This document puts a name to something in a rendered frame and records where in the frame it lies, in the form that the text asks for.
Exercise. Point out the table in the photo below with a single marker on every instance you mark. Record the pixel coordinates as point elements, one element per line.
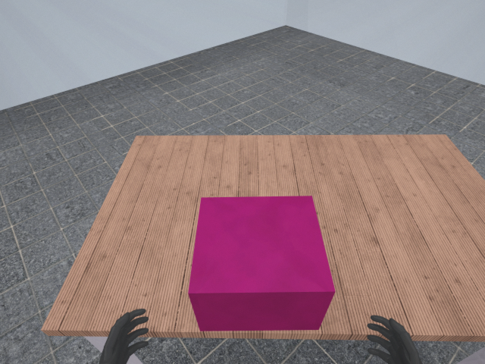
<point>402,219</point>

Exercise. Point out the carton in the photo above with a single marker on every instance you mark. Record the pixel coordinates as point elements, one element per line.
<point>259,264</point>

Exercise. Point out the right robot hand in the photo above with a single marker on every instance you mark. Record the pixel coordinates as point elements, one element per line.
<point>401,347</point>

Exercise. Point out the left robot hand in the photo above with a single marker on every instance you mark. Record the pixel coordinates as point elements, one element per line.
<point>116,350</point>

